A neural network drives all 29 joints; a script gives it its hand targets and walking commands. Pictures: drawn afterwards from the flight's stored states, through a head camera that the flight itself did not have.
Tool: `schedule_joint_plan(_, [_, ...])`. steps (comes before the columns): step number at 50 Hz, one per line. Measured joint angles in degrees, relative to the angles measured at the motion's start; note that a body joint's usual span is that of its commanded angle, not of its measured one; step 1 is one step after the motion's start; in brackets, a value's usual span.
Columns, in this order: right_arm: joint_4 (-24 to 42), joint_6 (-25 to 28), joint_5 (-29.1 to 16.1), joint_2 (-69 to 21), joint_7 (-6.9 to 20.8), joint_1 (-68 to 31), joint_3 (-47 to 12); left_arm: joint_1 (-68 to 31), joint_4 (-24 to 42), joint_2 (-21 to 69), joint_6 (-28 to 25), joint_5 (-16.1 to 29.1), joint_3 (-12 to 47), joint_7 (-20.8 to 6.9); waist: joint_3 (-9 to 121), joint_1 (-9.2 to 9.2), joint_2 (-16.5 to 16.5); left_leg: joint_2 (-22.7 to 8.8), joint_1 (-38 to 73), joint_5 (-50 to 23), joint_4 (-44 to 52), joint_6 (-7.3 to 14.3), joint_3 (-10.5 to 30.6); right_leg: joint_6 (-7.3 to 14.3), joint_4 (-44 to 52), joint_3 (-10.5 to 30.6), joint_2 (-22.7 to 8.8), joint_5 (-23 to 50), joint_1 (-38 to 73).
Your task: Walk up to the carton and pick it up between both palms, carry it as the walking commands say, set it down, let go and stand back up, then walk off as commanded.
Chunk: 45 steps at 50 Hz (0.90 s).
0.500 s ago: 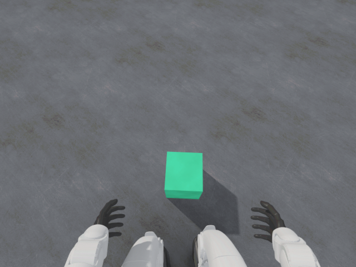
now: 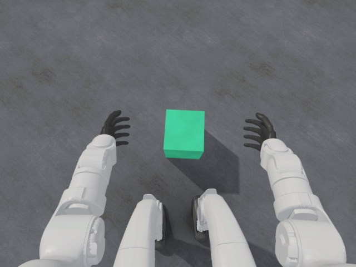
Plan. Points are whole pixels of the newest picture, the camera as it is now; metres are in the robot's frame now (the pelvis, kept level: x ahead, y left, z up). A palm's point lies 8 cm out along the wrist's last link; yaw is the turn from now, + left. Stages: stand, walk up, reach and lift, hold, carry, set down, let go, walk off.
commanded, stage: reach and lift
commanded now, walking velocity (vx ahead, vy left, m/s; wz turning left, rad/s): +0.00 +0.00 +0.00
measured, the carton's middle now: (183, 136) +0.52 -0.04 -0.58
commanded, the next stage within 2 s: none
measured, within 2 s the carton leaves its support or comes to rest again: neither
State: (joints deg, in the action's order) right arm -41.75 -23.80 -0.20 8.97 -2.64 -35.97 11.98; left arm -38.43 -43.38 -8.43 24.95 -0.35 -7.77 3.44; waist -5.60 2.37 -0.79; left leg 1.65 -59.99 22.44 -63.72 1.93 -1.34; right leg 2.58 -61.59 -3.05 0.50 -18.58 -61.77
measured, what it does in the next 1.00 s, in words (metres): lowers itself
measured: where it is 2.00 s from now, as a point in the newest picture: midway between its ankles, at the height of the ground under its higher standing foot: (179, 230)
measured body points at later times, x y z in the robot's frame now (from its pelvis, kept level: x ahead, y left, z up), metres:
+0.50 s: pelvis +0.02 +0.00 -0.02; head +0.31 -0.01 +0.32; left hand +0.54 +0.14 -0.13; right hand +0.51 -0.22 -0.13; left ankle +0.08 +0.10 -0.64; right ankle +0.10 -0.10 -0.64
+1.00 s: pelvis +0.01 -0.01 -0.10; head +0.33 -0.01 +0.22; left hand +0.54 +0.14 -0.23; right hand +0.52 -0.22 -0.23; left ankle +0.08 +0.10 -0.64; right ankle +0.10 -0.10 -0.64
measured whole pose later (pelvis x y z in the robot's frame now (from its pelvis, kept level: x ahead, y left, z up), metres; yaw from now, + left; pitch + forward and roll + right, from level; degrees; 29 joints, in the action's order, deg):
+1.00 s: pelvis +0.01 -0.01 -0.10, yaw +1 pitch +48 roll +1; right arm -54.0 -4.3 2.1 11.3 -2.1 -64.2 22.3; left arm -65.8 -53.9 -10.8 6.1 -2.4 -15.1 6.4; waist 4.0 3.6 -1.6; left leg 4.2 -103.2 27.3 -82.8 0.5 0.6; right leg 2.0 -81.1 -1.0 2.2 -23.5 -105.2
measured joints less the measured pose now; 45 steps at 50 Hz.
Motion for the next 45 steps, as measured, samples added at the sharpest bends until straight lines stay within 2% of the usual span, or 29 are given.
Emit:
schedule_joint_plan(10, [-6.7,8.1,-0.4,0.8,-1.9,-12.2,2.5,-12.0,-7.0,0.0,-7.7,1.5,-1.8,2.8,2.1,0.17,-0.6,0.6,-10.4,-0.8,-1.2,0.1,-0.3,-0.4,-1.6,0.9,-0.1,0.7,-10.6])
schedule_joint_plan(16, [-9.8,13.5,-0.7,2.3,-1.8,-17.3,3.9,-17.3,-9.4,-1.1,-12.9,2.5,-1.8,4.1,3.9,0.22,-0.6,0.8,-15.6,-1.1,-0.9,-0.1,0.0,-0.4,-1.3,1.1,0.1,0.9,-15.9])
schedule_joint_plan(22, [-11.6,17.5,-0.9,3.5,-1.1,-22.2,5.2,-22.1,-11.2,-2.4,-16.8,3.0,-2.2,4.0,5.9,0.27,-0.5,1.0,-20.5,-1.4,-0.2,-0.4,0.6,-0.2,-0.6,1.1,0.4,1.2,-20.7])
schedule_joint_plan(28, [-11.2,19.5,0.6,3.1,-0.1,-25.9,7.1,-25.5,-10.5,-2.5,-18.7,1.5,-4.4,3.5,7.1,0.46,-1.0,1.3,-24.3,-2.1,1.2,-0.7,1.4,-0.1,0.8,1.1,0.6,1.8,-24.3])
schedule_joint_plan(36, [-8.6,20.6,3.3,1.3,1.6,-23.0,10.4,-23.1,-7.8,-0.7,-19.7,-2.6,-7.4,2.2,8.9,1.29,-1.3,1.9,-26.9,-2.7,2.6,-1.3,2.6,-0.5,1.9,1.9,1.2,2.1,-26.8])
schedule_joint_plan(40, [-10.3,20.5,3.8,1.3,2.1,-23.5,11.3,-23.4,-9.3,-0.7,-19.8,-3.9,-8.8,1.9,9.9,1.51,-1.0,2.0,-30.1,-1.4,-0.9,-1.4,2.5,-0.5,-1.5,2.1,1.4,0.9,-30.2])
schedule_joint_plan(45, [-12.0,20.2,3.5,1.5,1.6,-25.8,11.3,-25.2,-10.7,-1.3,-19.7,-3.9,-9.0,2.1,10.4,1.35,-0.7,2.1,-36.4,1.7,-9.5,-1.5,2.1,-0.6,-10.1,2.3,1.7,-2.0,-36.7])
